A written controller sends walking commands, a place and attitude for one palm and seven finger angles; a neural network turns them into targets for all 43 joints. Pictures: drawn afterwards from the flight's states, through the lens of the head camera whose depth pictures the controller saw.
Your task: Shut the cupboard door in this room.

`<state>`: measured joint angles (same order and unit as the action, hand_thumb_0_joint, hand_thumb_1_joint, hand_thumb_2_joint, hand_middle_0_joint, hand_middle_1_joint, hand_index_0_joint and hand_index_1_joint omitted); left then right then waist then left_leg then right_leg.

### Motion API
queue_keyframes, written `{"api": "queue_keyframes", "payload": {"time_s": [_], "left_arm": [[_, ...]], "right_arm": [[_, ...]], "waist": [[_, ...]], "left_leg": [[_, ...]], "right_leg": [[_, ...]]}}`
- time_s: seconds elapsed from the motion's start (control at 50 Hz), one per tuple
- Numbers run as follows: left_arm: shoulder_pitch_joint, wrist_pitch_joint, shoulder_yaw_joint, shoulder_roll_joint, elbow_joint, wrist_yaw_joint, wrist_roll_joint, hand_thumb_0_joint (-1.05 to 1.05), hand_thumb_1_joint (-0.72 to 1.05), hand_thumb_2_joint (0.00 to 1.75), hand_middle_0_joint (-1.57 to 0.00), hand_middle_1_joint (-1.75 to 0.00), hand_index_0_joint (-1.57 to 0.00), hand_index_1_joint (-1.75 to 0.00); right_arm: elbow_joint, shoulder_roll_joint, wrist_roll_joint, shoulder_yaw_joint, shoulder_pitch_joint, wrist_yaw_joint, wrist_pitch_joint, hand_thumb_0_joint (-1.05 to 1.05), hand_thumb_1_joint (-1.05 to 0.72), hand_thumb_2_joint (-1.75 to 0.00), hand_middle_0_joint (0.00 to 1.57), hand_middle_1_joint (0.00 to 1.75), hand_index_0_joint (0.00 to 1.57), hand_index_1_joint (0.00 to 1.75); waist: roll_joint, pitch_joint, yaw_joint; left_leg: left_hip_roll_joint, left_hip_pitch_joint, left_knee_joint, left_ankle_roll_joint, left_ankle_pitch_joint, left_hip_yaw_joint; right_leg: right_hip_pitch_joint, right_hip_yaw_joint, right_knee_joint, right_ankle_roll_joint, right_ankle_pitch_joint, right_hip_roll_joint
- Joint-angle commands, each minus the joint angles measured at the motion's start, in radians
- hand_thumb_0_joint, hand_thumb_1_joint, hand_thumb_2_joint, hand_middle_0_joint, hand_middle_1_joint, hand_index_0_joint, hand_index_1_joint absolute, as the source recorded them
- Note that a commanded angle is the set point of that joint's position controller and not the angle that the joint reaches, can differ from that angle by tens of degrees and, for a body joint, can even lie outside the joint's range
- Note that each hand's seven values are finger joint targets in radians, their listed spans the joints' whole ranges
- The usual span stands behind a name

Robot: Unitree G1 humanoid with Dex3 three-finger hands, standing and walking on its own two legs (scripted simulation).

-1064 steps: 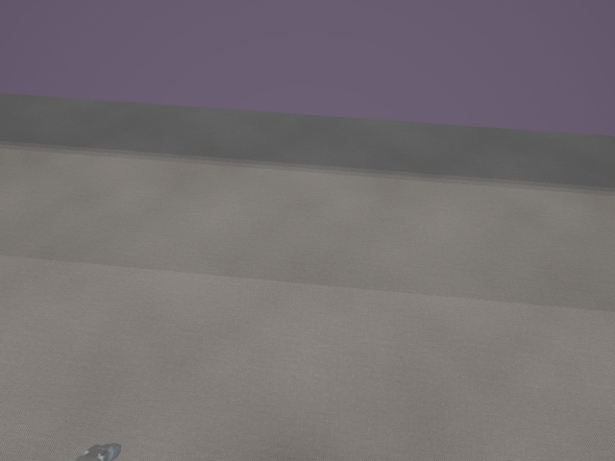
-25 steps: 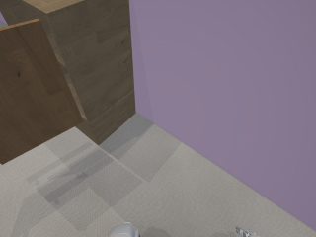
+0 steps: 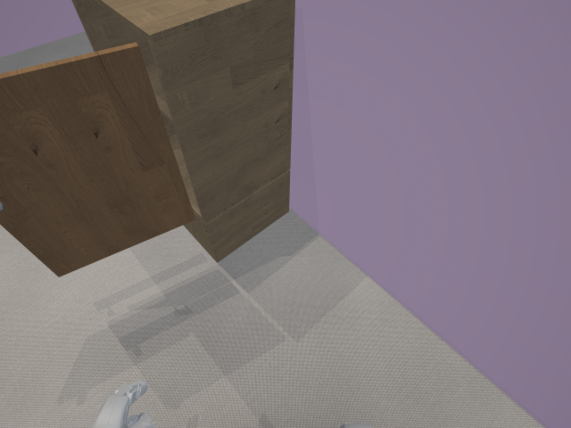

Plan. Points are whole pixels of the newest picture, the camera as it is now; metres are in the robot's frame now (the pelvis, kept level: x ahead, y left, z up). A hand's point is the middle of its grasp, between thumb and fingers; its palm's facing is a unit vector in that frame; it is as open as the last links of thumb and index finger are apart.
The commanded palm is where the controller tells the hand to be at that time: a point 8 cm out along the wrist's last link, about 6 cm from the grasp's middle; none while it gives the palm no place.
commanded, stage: turn to face it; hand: left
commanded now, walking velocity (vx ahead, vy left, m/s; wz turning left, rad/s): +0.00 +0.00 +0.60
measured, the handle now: out of the picture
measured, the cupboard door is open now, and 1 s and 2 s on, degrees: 78 78 78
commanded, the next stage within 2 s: take the last steps up to it in 0.62 s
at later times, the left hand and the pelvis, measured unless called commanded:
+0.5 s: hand out of the picture -0.06 +0.19 -0.17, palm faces +0.34 -0.90 -0.26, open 7.4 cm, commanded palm none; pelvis -0.02 -0.02 -0.01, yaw +19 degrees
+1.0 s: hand out of the picture -0.05 +0.17 -0.15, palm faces +0.48 -0.84 -0.26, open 7.4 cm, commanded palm none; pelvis +0.00 -0.02 -0.01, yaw +27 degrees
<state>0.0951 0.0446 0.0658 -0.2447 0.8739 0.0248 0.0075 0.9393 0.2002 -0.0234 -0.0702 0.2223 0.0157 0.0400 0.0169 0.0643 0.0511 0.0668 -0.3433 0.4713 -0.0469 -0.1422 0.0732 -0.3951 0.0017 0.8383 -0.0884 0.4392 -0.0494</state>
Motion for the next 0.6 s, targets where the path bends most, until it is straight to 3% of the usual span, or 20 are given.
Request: {"api": "queue_keyframes", "payload": {"time_s": [0.0,0.02,0.04,0.06,0.08,0.1,0.12,0.14,0.16,0.28,0.36,0.4,0.44,0.46,0.48,0.5,0.52,0.54,0.58], "left_arm": [[0.11,-0.029,0.019,-0.089,-0.059,0.005,-0.008,0.0,0.9,0.9,-0.2,-0.3,-0.2,-0.3],[0.156,-0.035,0.025,-0.107,-0.051,0.008,-0.007,0.0,0.9,0.9,-0.2,-0.3,-0.2,-0.3],[0.182,-0.043,0.038,-0.183,-0.052,0.014,0.008,0.0,0.9,0.9,-0.2,-0.3,-0.2,-0.3],[0.147,-0.04,0.037,-0.236,-0.075,0.014,0.016,0.0,0.9,0.9,-0.2,-0.3,-0.2,-0.3],[0.095,-0.044,0.036,-0.209,-0.093,0.018,0.006,0.0,0.9,0.9,-0.2,-0.3,-0.2,-0.3],[0.047,-0.044,0.034,-0.188,-0.103,0.02,0.006,0.0,0.9,0.9,-0.2,-0.3,-0.2,-0.3],[0.002,-0.046,0.024,-0.152,-0.107,0.017,0.005,0.0,0.9,0.9,-0.2,-0.3,-0.2,-0.3],[-0.019,-0.052,0.014,-0.121,-0.107,0.014,0.006,0.0,0.9,0.9,-0.2,-0.3,-0.2,-0.3],[-0.011,-0.057,0.01,-0.112,-0.103,0.012,0.007,0.0,0.9,0.9,-0.2,-0.3,-0.2,-0.3],[0.153,-0.056,0.022,-0.149,-0.038,0.008,0.014,0.0,0.9,0.9,-0.2,-0.3,-0.2,-0.3],[0.215,-0.048,0.031,-0.184,-0.005,0.004,0.021,0.0,0.9,0.9,-0.2,-0.3,-0.2,-0.3],[0.216,-0.045,0.037,-0.195,0.011,0.004,0.024,0.0,0.9,0.9,-0.2,-0.3,-0.2,-0.3],[0.195,-0.043,0.039,-0.203,0.02,0.003,0.019,0.0,0.9,0.9,-0.2,-0.3,-0.2,-0.3],[0.18,-0.039,0.038,-0.199,0.022,0.001,0.01,0.0,0.9,0.9,-0.2,-0.3,-0.2,-0.3],[0.179,-0.036,0.032,-0.167,0.014,-0.002,0.002,0.0,0.9,0.9,-0.2,-0.3,-0.2,-0.3],[0.168,-0.034,0.014,-0.1,-0.016,-0.01,0.002,0.0,0.9,0.9,-0.2,-0.3,-0.2,-0.3],[0.117,-0.022,-0.005,-0.078,-0.033,-0.005,0.006,0.0,0.9,0.9,-0.2,-0.3,-0.2,-0.3],[0.084,-0.009,-0.002,-0.086,-0.014,0.006,0.002,0.0,0.9,0.9,-0.2,-0.3,-0.2,-0.3],[0.094,-0.007,0.007,-0.103,0.023,-0.003,-0.003,0.0,0.9,0.9,-0.2,-0.3,-0.2,-0.3]], "right_arm": [[-0.078,0.206,0.003,-0.06,-0.036,-0.012,-0.011,0.0,-0.9,-0.9,0.2,0.3,0.2,0.3],[-0.088,0.186,0.009,-0.057,-0.045,-0.011,-0.01,0.0,-0.9,-0.9,0.2,0.3,0.2,0.3],[-0.098,0.124,0.019,-0.051,-0.036,-0.004,-0.008,0.0,-0.9,-0.9,0.2,0.3,0.2,0.3],[-0.12,0.108,0.012,-0.049,-0.04,-0.004,-0.01,0.0,-0.9,-0.9,0.2,0.3,0.2,0.3],[-0.109,0.151,-0.002,-0.059,-0.048,-0.004,0.0,0.0,-0.9,-0.9,0.2,0.3,0.2,0.3],[-0.097,0.144,0.0,-0.062,-0.03,-0.002,0.01,0.0,-0.9,-0.9,0.2,0.3,0.2,0.3],[-0.074,0.144,-0.001,-0.06,-0.017,0.005,0.018,0.0,-0.9,-0.9,0.2,0.3,0.2,0.3],[-0.06,0.132,-0.002,-0.055,0.004,0.011,0.021,0.0,-0.9,-0.9,0.2,0.3,0.2,0.3],[-0.052,0.122,-0.001,-0.05,0.028,0.014,0.021,0.0,-0.9,-0.9,0.2,0.3,0.2,0.3],[-0.069,0.115,0.004,-0.029,-0.086,0.009,0.021,0.0,-0.9,-0.9,0.2,0.3,0.2,0.3],[-0.079,0.101,0.012,-0.008,-0.154,0.006,0.011,0.0,-0.9,-0.9,0.2,0.3,0.2,0.3],[-0.081,0.098,0.016,-0.003,-0.15,0.001,0.003,0.0,-0.9,-0.9,0.2,0.3,0.2,0.3],[-0.064,0.105,0.016,0.001,-0.102,-0.004,-0.007,0.0,-0.9,-0.9,0.2,0.3,0.2,0.3],[-0.053,0.123,0.013,-0.002,-0.068,-0.004,-0.014,0.0,-0.9,-0.9,0.2,0.3,0.2,0.3],[-0.044,0.187,0.008,-0.016,-0.031,-0.005,-0.026,0.0,-0.9,-0.9,0.2,0.3,0.2,0.3],[-0.045,0.282,0.003,-0.038,0.002,-0.008,-0.028,0.0,-0.9,-0.9,0.2,0.3,0.2,0.3],[-0.027,0.318,0.01,-0.044,0.046,-0.019,-0.019,0.0,-0.9,-0.9,0.2,0.3,0.2,0.3],[-0.014,0.287,0.008,-0.035,0.037,-0.032,-0.023,0.0,-0.9,-0.9,0.2,0.3,0.2,0.3],[-0.036,0.223,0.004,-0.018,-0.085,-0.039,-0.021,0.0,-0.9,-0.9,0.2,0.3,0.2,0.3]], "waist": [[0.119,-0.153,-0.056],[0.087,-0.17,-0.081],[-0.137,-0.171,-0.093],[-0.288,-0.11,-0.09],[-0.235,-0.075,-0.072],[-0.218,-0.059,-0.037],[-0.161,-0.012,-0.016],[-0.145,0.004,0.006],[-0.162,-0.016,0.007],[-0.186,-0.048,-0.07],[-0.221,-0.077,-0.108],[-0.26,-0.091,-0.109],[-0.243,-0.131,-0.077],[-0.22,-0.143,-0.052],[-0.078,-0.185,-0.026],[0.213,-0.196,-0.003],[0.246,-0.174,0.025],[0.307,-0.16,0.021],[0.215,-0.076,-0.031]], "left_leg": [[-0.217,0.061,-0.067,-0.098,0.193,0.339],[-0.174,-0.039,-0.016,-0.054,0.097,0.316],[-0.06,-0.231,0.158,0.027,-0.152,0.187],[0.05,-0.315,0.394,0.087,-0.392,0.008],[-0.009,-0.274,0.558,0.075,-0.388,0.048],[-0.022,-0.25,0.66,0.079,-0.359,0.04],[-0.052,-0.235,0.738,0.085,-0.29,0.024],[-0.062,-0.233,0.775,0.097,-0.232,0.002],[-0.064,-0.238,0.787,0.106,-0.207,-0.015],[-0.093,-0.214,0.607,0.133,-0.275,-0.072],[-0.079,-0.116,0.385,0.119,-0.335,-0.124],[-0.072,-0.049,0.265,0.105,-0.348,-0.143],[-0.058,0.055,0.087,0.093,-0.23,-0.167],[-0.066,0.172,-0.049,0.082,-0.093,-0.17],[-0.163,0.354,-0.122,0.047,0.119,-0.083],[-0.407,0.509,-0.097,-0.052,0.494,0.192],[-0.48,0.457,-0.079,-0.136,0.767,0.219],[-0.44,0.371,-0.077,-0.147,0.789,0.188],[-0.348,0.29,-0.079,-0.132,0.644,0.097]], "right_leg": [[0.174,-0.013,-0.282,0.023,-0.091,0.035],[0.318,0.004,-0.446,0.035,-0.179,0.004],[0.454,0.203,-0.596,0.104,-0.087,-0.206],[0.354,0.381,-0.632,0.213,-0.134,-0.43],[0.213,0.329,-0.626,0.238,-0.188,-0.429],[0.16,0.298,-0.611,0.233,-0.22,-0.392],[0.114,0.186,-0.587,0.218,-0.262,-0.332],[0.119,0.09,-0.551,0.199,-0.349,-0.278],[0.161,0.033,-0.529,0.19,-0.41,-0.259],[0.305,-0.017,-0.48,0.215,-0.587,-0.293],[0.357,-0.042,-0.424,0.222,-0.747,-0.301],[0.361,-0.041,-0.391,0.22,-0.78,-0.313],[0.357,-0.077,-0.326,0.178,-0.783,-0.292],[0.293,-0.115,-0.27,0.134,-0.718,-0.27],[0.155,-0.163,-0.137,0.081,-0.554,-0.226],[-0.121,-0.186,0.043,0.018,0.01,-0.105],[-0.161,-0.106,0.145,0.012,0.212,-0.084],[-0.122,-0.032,0.198,0.008,0.195,-0.082],[-0.119,-0.022,0.245,0.013,0.086,-0.073]]}}
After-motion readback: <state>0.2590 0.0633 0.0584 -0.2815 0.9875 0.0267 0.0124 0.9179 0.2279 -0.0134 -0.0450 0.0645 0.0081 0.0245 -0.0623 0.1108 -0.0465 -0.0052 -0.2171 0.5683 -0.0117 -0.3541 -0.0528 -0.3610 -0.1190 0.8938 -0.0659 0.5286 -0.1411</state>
